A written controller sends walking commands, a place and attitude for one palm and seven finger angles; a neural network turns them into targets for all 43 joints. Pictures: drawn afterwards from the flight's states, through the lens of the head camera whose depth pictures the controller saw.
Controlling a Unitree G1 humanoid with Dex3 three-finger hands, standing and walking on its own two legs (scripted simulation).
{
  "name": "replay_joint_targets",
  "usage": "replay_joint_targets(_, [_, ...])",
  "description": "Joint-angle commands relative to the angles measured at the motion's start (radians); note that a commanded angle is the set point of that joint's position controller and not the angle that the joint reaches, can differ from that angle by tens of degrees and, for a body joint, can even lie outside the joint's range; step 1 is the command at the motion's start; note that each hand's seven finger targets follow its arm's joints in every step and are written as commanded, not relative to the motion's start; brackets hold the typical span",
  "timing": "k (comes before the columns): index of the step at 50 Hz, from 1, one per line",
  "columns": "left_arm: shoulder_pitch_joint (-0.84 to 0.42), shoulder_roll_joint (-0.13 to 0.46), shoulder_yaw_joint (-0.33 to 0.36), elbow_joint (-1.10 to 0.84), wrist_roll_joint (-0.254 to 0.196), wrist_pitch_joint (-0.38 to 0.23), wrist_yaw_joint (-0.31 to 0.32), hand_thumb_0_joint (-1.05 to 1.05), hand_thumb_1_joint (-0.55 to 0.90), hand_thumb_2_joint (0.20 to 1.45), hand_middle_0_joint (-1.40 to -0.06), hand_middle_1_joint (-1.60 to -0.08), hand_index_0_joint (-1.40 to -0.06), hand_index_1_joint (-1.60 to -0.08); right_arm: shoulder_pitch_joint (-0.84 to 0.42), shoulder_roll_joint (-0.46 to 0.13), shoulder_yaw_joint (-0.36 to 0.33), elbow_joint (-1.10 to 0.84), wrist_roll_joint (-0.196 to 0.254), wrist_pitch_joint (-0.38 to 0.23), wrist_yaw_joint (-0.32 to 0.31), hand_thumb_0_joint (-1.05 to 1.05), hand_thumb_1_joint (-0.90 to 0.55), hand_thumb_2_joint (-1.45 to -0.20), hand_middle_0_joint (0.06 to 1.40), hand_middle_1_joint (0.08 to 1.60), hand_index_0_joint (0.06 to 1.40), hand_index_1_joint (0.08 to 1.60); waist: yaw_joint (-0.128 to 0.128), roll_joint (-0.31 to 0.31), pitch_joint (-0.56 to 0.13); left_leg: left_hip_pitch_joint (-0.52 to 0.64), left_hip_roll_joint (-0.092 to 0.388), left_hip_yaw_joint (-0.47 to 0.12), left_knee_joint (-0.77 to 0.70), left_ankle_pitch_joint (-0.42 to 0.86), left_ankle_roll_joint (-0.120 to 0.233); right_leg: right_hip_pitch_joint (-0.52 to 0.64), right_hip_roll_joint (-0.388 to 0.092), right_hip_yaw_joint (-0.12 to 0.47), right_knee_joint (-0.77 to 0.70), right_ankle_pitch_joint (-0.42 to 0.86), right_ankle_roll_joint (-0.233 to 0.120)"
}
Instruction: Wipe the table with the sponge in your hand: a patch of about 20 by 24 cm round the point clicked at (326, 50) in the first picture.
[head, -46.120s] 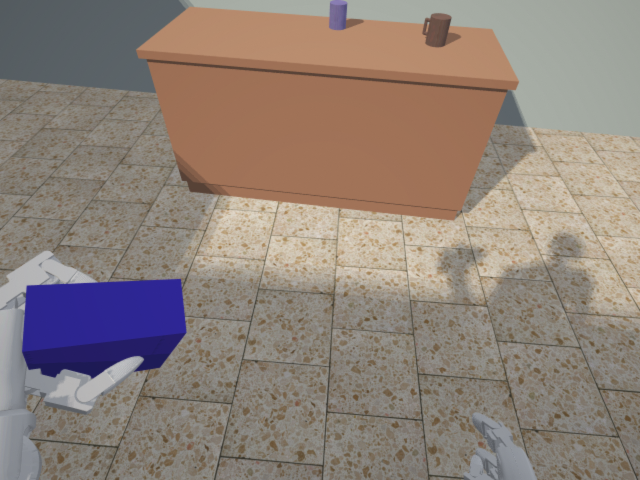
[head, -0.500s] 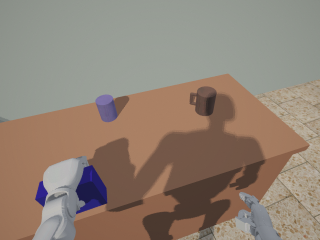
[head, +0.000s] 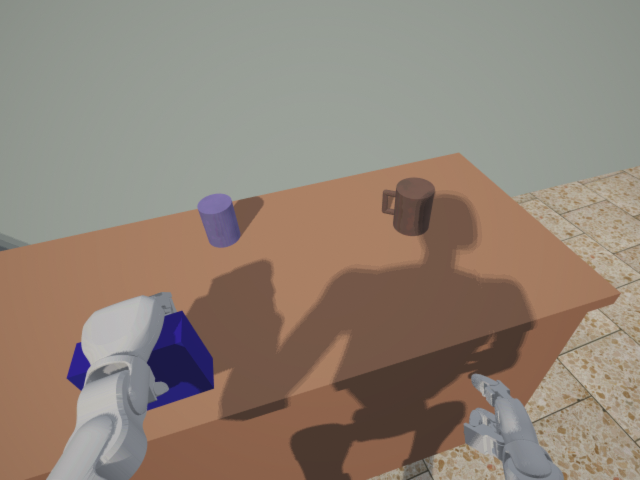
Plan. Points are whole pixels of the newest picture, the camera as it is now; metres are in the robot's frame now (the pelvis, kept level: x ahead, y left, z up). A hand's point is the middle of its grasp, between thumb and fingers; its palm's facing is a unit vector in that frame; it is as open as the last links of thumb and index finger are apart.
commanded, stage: lift the sponge slowly off the table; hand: left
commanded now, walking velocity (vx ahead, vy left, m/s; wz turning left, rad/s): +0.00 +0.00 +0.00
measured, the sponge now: (154, 374) +0.22 +0.28 +0.01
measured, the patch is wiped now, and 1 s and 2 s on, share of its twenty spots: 1.00 1.00 1.00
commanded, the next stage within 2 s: bring the sponge back beside the body in 0.84 s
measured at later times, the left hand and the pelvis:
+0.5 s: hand (133, 341) +0.23 +0.28 +0.08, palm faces +0.05 -0.13 -0.99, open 9.4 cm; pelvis +0.00 +0.00 +0.00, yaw +0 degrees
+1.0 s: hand (135, 328) +0.24 +0.28 +0.10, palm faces +0.04 -0.13 -0.99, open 9.4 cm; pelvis -0.01 +0.00 +0.00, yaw +0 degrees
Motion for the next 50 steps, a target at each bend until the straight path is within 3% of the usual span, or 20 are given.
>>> replay_joint_targets(1, [-0.259, 0.176, 0.092, -0.234, 0.028, -0.003, 0.031, 0.000, 0.100, 1.300, -1.200, -1.600, -1.200, -1.600, -0.248, -0.104, -0.037, -0.182, 0.003, -0.062, -0.005, 0.000, -0.900, -0.900, 0.200, 0.300, 0.200, 0.300, -0.007, -0.052, -0.154, 0.063, -0.033, -0.061, -0.050, 0.176, 0.042, 0.001, -0.005, 0.092, -0.083, 0.108, -0.034])
replay_joint_targets(4, [-0.229, 0.222, 0.135, -0.280, 0.029, -0.005, 0.030, 0.000, 0.100, 1.300, -1.200, -1.600, -1.200, -1.600, -0.252, -0.111, -0.041, -0.184, -0.001, -0.061, -0.001, 0.000, -0.900, -0.900, 0.200, 0.300, 0.200, 0.300, 0.005, -0.038, -0.175, 0.078, -0.033, -0.065, -0.050, 0.210, 0.041, 0.031, -0.004, 0.107, -0.079, 0.150, -0.039])
replay_joint_targets(5, [-0.222, 0.184, 0.102, -0.293, 0.025, -0.005, 0.029, 0.000, 0.100, 1.300, -1.200, -1.600, -1.200, -1.600, -0.251, -0.102, -0.041, -0.191, 0.001, -0.062, -0.001, 0.000, -0.900, -0.900, 0.200, 0.300, 0.200, 0.300, 0.002, -0.034, -0.171, 0.076, -0.032, -0.058, -0.049, 0.209, 0.044, 0.029, -0.006, 0.092, -0.076, 0.150, -0.035])
replay_joint_targets(7, [-0.235, 0.191, 0.107, -0.279, 0.030, 0.004, 0.029, 0.000, 0.100, 1.300, -1.200, -1.600, -1.200, -1.600, -0.252, -0.106, -0.039, -0.183, 0.000, -0.061, 0.000, 0.000, -0.900, -0.900, 0.200, 0.300, 0.200, 0.300, 0.000, -0.057, -0.156, 0.074, -0.030, -0.058, -0.051, 0.214, 0.042, 0.022, -0.006, 0.096, -0.081, 0.157, -0.035])
replay_joint_targets(9, [-0.242, 0.242, 0.151, -0.320, 0.032, 0.009, 0.033, 0.000, 0.100, 1.300, -1.200, -1.600, -1.200, -1.600, -0.262, -0.111, -0.040, -0.183, -0.002, -0.060, 0.002, 0.000, -0.900, -0.900, 0.200, 0.300, 0.200, 0.300, 0.011, -0.022, -0.182, 0.089, -0.031, -0.066, -0.057, 0.227, 0.041, 0.046, -0.004, 0.111, -0.078, 0.173, -0.040])
replay_joint_targets(10, [-0.214, 0.208, 0.125, -0.314, 0.025, 0.016, 0.030, 0.000, 0.100, 1.300, -1.200, -1.600, -1.200, -1.600, -0.262, -0.104, -0.039, -0.192, 0.001, -0.060, 0.002, 0.000, -0.900, -0.900, 0.200, 0.300, 0.200, 0.300, 0.009, -0.040, -0.165, 0.076, -0.032, -0.060, -0.053, 0.226, 0.043, 0.046, -0.007, 0.094, -0.074, 0.173, -0.036])
replay_joint_targets(12, [-0.223, 0.223, 0.135, -0.286, 0.025, 0.030, 0.025, 0.000, 0.100, 1.300, -1.200, -1.600, -1.200, -1.600, -0.265, -0.109, -0.037, -0.180, 0.001, -0.056, -0.001, 0.000, -0.900, -0.900, 0.200, 0.300, 0.200, 0.300, 0.004, -0.067, -0.148, 0.073, -0.031, -0.060, -0.055, 0.213, 0.042, 0.032, -0.009, 0.105, -0.086, 0.158, -0.033])
replay_joint_targets(14, [-0.252, 0.242, 0.147, -0.324, 0.023, 0.037, 0.019, 0.000, 0.100, 1.300, -1.200, -1.600, -1.200, -1.600, -0.282, -0.111, -0.033, -0.185, 0.004, -0.055, 0.000, 0.000, -0.900, -0.900, 0.200, 0.300, 0.200, 0.300, 0.006, -0.030, -0.152, 0.081, -0.033, -0.065, -0.062, 0.206, 0.040, 0.037, -0.008, 0.120, -0.091, 0.142, -0.038])
replay_joint_targets(17, [-0.207, 0.231, 0.138, -0.313, 0.010, 0.046, 0.001, 0.000, 0.100, 1.300, -1.200, -1.600, -1.200, -1.600, -0.278, -0.110, -0.032, -0.187, 0.003, -0.055, -0.002, 0.000, -0.900, -0.900, 0.200, 0.300, 0.200, 0.300, 0.006, -0.045, -0.149, 0.077, -0.033, -0.060, -0.054, 0.215, 0.043, 0.040, -0.012, 0.109, -0.087, 0.161, -0.032])
replay_joint_targets(29, [-0.331, 0.293, 0.165, -0.357, 0.013, 0.023, -0.042, 0.000, 0.100, 1.300, -1.200, -1.600, -1.200, -1.600, -0.286, -0.111, -0.021, -0.189, 0.003, -0.062, -0.015, 0.000, -0.900, -0.900, 0.200, 0.300, 0.200, 0.300, -0.002, -0.011, -0.154, 0.090, -0.032, -0.071, -0.071, 0.175, 0.042, 0.031, -0.010, 0.122, -0.106, 0.088, -0.035])
replay_joint_targets(31, [-0.346, 0.261, 0.137, -0.339, 0.013, 0.023, -0.045, 0.000, 0.100, 1.300, -1.200, -1.600, -1.200, -1.600, -0.283, -0.104, -0.017, -0.184, 0.005, -0.065, -0.015, 0.000, -0.900, -0.900, 0.200, 0.300, 0.200, 0.300, -0.009, -0.027, -0.148, 0.086, -0.030, -0.070, -0.071, 0.186, 0.041, 0.025, -0.013, 0.108, -0.106, 0.100, -0.033])
replay_joint_targets(34, [-0.299, 0.306, 0.190, -0.368, 0.008, 0.029, -0.042, 0.000, 0.100, 1.300, -1.200, -1.600, -1.200, -1.600, -0.288, -0.112, -0.022, -0.190, 0.002, -0.064, -0.008, 0.000, -0.900, -0.900, 0.200, 0.300, 0.200, 0.300, 0.010, -0.015, -0.173, 0.087, -0.029, -0.076, -0.074, 0.207, 0.040, 0.057, -0.011, 0.122, -0.095, 0.125, -0.038])
replay_joint_targets(35, [-0.293, 0.264, 0.151, -0.372, 0.008, 0.035, -0.045, 0.000, 0.100, 1.300, -1.200, -1.600, -1.200, -1.600, -0.289, -0.106, -0.020, -0.196, 0.003, -0.061, -0.004, 0.000, -0.900, -0.900, 0.200, 0.300, 0.200, 0.300, 0.009, -0.016, -0.177, 0.079, -0.029, -0.070, -0.072, 0.213, 0.040, 0.063, -0.011, 0.102, -0.086, 0.136, -0.036])
replay_joint_targets(39, [-0.303, 0.292, 0.172, -0.323, 0.006, 0.080, -0.055, 0.000, 0.100, 1.300, -1.200, -1.600, -1.200, -1.600, -0.297, -0.118, -0.015, -0.187, 0.007, -0.048, -0.001, 0.000, -0.900, -0.900, 0.200, 0.300, 0.200, 0.300, 0.002, -0.051, -0.124, 0.052, -0.027, -0.073, -0.082, 0.180, 0.035, 0.032, -0.011, 0.123, -0.100, 0.097, -0.035])
replay_joint_targets(40, [-0.294, 0.253, 0.132, -0.313, -0.001, 0.087, -0.063, 0.000, 0.100, 1.300, -1.200, -1.600, -1.200, -1.600, -0.298, -0.113, -0.015, -0.196, 0.010, -0.047, -0.003, 0.000, -0.900, -0.900, 0.200, 0.300, 0.200, 0.300, -0.001, -0.069, -0.125, 0.046, -0.026, -0.065, -0.077, 0.164, 0.040, 0.028, -0.015, 0.106, -0.098, 0.081, -0.028])
replay_joint_targets(42, [-0.315, 0.266, 0.132, -0.299, 0.003, 0.093, -0.072, 0.000, 0.100, 1.300, -1.200, -1.600, -1.200, -1.600, -0.297, -0.117, -0.014, -0.193, 0.009, -0.044, -0.007, 0.000, -0.900, -0.900, 0.200, 0.300, 0.200, 0.300, -0.003, -0.065, -0.132, 0.047, -0.028, -0.062, -0.073, 0.157, 0.041, 0.024, -0.017, 0.110, -0.099, 0.077, -0.027])
replay_joint_targets(44, [-0.357, 0.307, 0.161, -0.335, 0.008, 0.080, -0.076, 0.000, 0.100, 1.300, -1.200, -1.600, -1.200, -1.600, -0.299, -0.120, -0.012, -0.194, 0.009, -0.049, -0.010, 0.000, -0.900, -0.900, 0.200, 0.300, 0.200, 0.300, -0.004, -0.035, -0.152, 0.062, -0.029, -0.069, -0.076, 0.150, 0.042, 0.027, -0.014, 0.121, -0.099, 0.064, -0.031])
replay_joint_targets(47, [-0.370, 0.264, 0.123, -0.342, 0.012, 0.048, -0.078, 0.000, 0.100, 1.300, -1.200, -1.600, -1.200, -1.600, -0.284, -0.109, -0.013, -0.196, 0.008, -0.062, -0.014, 0.000, -0.900, -0.900, 0.200, 0.300, 0.200, 0.300, -0.009, -0.030, -0.161, 0.075, -0.028, -0.067, -0.067, 0.168, 0.044, 0.024, -0.013, 0.097, -0.096, 0.082, -0.030])
replay_joint_targets(49, [-0.340, 0.297, 0.162, -0.391, 0.012, 0.025, -0.069, 0.000, 0.100, 1.300, -1.200, -1.600, -1.200, -1.600, -0.278, -0.111, -0.017, -0.200, 0.004, -0.070, -0.010, 0.000, -0.900, -0.900, 0.200, 0.300, 0.200, 0.300, 0.003, 0.000, -0.189, 0.092, -0.028, -0.077, -0.069, 0.187, 0.043, 0.045, -0.007, 0.111, -0.089, 0.102, -0.038])
replay_joint_targets(50, [-0.309, 0.268, 0.147, -0.404, 0.008, 0.019, -0.064, 0.000, 0.100, 1.300, -1.200, -1.600, -1.200, -1.600, -0.275, -0.103, -0.018, -0.208, 0.002, -0.075, -0.007, 0.000, -0.900, -0.900, 0.200, 0.300, 0.200, 0.300, 0.010, 0.000, -0.207, 0.089, -0.030, -0.072, -0.062, 0.210, 0.045, 0.064, -0.011, 0.096, -0.077, 0.133, -0.036])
